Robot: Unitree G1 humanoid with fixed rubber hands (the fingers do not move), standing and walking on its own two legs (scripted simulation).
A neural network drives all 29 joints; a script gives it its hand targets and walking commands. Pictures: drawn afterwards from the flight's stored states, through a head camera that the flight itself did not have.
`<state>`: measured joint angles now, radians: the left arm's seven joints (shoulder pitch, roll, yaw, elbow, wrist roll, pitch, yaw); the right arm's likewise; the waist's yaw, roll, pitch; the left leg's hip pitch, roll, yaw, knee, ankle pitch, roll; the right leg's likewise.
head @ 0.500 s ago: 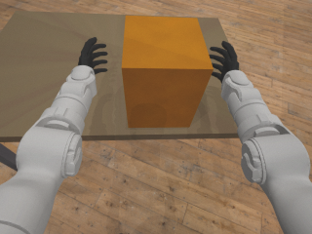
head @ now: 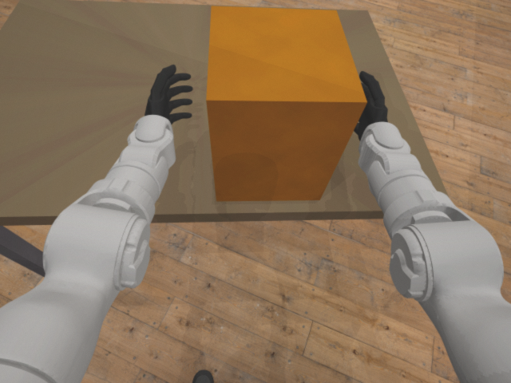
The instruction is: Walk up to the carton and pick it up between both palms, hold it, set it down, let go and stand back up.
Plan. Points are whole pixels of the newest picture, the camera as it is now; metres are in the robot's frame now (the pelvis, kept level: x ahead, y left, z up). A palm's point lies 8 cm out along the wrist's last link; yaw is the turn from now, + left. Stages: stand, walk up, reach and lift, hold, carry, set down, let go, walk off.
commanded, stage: reach and lift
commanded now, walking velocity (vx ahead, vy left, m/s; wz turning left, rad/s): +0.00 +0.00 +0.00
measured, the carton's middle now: (271, 113) +0.55 +0.02 +0.06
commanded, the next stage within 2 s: none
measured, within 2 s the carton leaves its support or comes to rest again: neither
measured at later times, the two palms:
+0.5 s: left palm (181, 120) +0.48 +0.16 +0.10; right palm (368, 132) +0.49 -0.13 +0.10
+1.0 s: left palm (183, 122) +0.48 +0.15 +0.09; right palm (368, 135) +0.48 -0.13 +0.10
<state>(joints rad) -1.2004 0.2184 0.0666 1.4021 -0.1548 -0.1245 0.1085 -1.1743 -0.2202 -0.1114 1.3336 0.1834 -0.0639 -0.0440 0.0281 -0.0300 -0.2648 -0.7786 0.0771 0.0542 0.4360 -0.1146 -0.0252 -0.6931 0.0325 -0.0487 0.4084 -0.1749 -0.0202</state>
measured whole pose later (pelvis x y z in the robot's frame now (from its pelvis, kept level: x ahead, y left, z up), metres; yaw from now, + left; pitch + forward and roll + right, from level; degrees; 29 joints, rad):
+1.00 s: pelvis +0.03 -0.01 +0.01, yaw -2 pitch +15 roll +1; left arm -0.96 -0.04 0.65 0.96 0.39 -0.04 0.09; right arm -0.94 0.12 -0.67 0.91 -0.50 -0.13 -0.03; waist 0.04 -0.02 -0.08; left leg -0.43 0.06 0.12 0.30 -0.13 -0.02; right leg -0.42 0.01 -0.02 0.38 -0.22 0.00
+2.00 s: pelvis +0.03 +0.00 +0.02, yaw -2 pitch +16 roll +0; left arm -0.92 -0.08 0.65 0.96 0.43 -0.12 0.12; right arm -0.90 0.09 -0.70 1.02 -0.53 -0.32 -0.06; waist 0.03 -0.03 -0.13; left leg -0.44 0.06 0.11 0.29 -0.12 -0.02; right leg -0.42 0.01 -0.06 0.33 -0.18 0.00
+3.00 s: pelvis +0.01 +0.01 +0.01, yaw -1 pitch +16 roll -1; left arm -0.90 0.03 0.32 1.16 0.13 -0.07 0.23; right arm -0.98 -0.07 -0.35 1.37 -0.17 -0.31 -0.14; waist 0.01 -0.03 -0.25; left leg -0.51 0.07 0.09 0.35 -0.12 -0.01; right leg -0.43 0.01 -0.08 0.30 -0.15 -0.01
